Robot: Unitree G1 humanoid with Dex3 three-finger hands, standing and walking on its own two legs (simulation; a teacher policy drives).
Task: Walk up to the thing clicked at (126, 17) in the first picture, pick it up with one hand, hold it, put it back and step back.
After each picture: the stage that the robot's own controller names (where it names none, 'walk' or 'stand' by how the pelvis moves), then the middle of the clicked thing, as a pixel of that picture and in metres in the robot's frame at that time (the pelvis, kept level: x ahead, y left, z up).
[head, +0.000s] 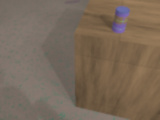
stand; (120, 20) +0.74 -0.18 +0.07
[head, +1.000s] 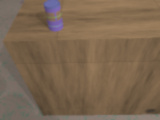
walk; (54, 16) +0.65 +0.15 +0.12
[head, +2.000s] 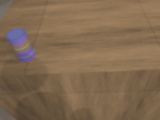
walk; (21, 45) +0.49 +0.26 +0.10
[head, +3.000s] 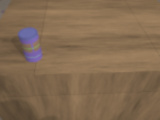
walk; (31, 45) +0.49 +0.21 +0.10
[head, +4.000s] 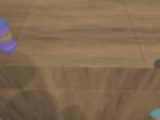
stand; (3, 36) +0.51 +0.32 +0.10
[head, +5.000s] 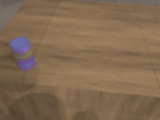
stand; (23, 54) +0.48 +0.25 +0.07
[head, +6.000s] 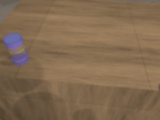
stand; (17, 49) +0.50 +0.29 +0.07
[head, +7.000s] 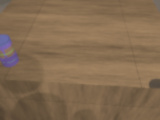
stand; (5, 51) +0.49 +0.33 +0.07
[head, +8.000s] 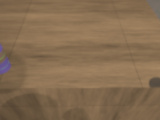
walk; out of the picture +0.45 +0.33 +0.07
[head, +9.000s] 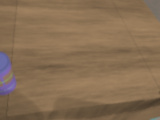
walk; (0, 74) +0.35 +0.23 +0.07
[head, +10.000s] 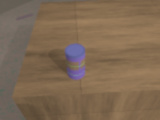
stand; (75, 62) +0.42 +0.04 +0.09
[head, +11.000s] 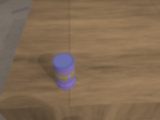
stand; (64, 71) +0.38 +0.08 +0.07
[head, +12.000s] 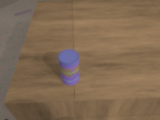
rise first; (69, 67) +0.40 +0.07 +0.08
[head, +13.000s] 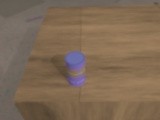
go down; (75, 69) +0.40 +0.07 +0.08
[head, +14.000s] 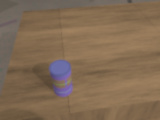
go down; (61, 78) +0.37 +0.07 +0.08
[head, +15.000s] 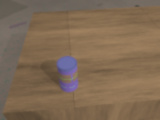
approach; (68, 74) +0.39 +0.06 +0.08
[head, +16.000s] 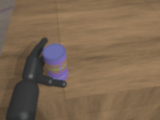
close; (56, 64) +0.40 +0.08 +0.10
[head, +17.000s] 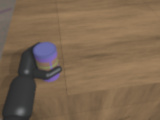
lift; (47, 62) +0.40 +0.11 +0.11
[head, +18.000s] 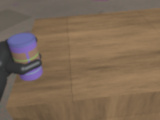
lift; (26, 57) +0.34 +0.16 +0.23
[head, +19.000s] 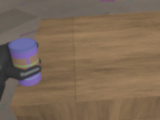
hold; (26, 62) +0.32 +0.17 +0.22
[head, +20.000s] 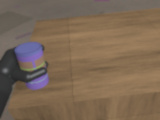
hold; (33, 65) +0.32 +0.15 +0.21
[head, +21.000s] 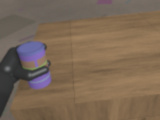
hold; (35, 65) +0.32 +0.14 +0.22
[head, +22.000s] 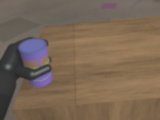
crouch; (37, 63) +0.30 +0.14 +0.24
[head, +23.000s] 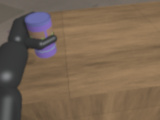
crouch; (42, 35) +0.40 +0.12 +0.24
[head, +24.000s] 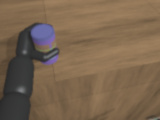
lower; (45, 45) +0.45 +0.08 +0.13
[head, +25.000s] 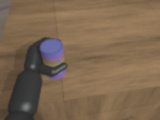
lower; (53, 59) +0.41 +0.09 +0.11
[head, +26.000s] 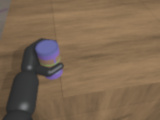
lower; (50, 60) +0.41 +0.10 +0.11
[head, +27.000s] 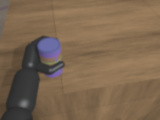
lower; (51, 58) +0.42 +0.09 +0.11
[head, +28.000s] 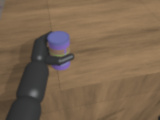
lower; (59, 51) +0.44 +0.05 +0.11
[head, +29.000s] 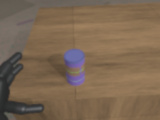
sink last; (75, 67) +0.40 +0.06 +0.10
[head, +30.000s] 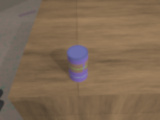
stand; (78, 64) +0.41 +0.05 +0.09
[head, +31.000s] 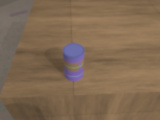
stand; (73, 62) +0.40 +0.05 +0.11
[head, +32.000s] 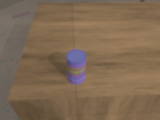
stand; (76, 67) +0.41 +0.04 +0.07
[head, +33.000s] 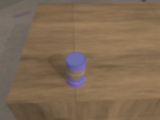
stand; (75, 70) +0.40 +0.04 +0.07
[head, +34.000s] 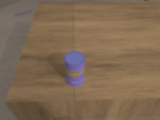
stand; (74, 69) +0.40 +0.05 +0.07
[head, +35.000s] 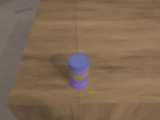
stand; (78, 71) +0.38 +0.04 +0.07
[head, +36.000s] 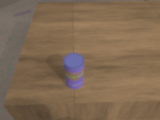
walk; (74, 71) +0.39 +0.05 +0.07
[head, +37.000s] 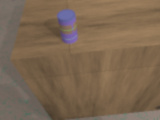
walk; (68, 27) +0.57 +0.08 +0.09
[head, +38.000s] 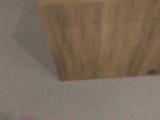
walk; out of the picture +0.94 +0.05 +0.09
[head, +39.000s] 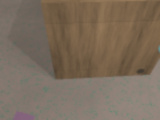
stand; out of the picture +1.04 +0.02 +0.09
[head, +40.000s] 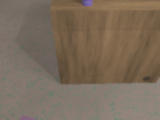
stand; out of the picture +1.02 -0.01 +0.07
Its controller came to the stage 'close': yes
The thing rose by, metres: 0.21
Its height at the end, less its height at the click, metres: +0.00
